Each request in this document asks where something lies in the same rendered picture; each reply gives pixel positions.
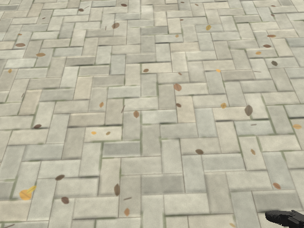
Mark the right robot hand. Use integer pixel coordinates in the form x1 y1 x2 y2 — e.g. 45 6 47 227
265 210 304 228

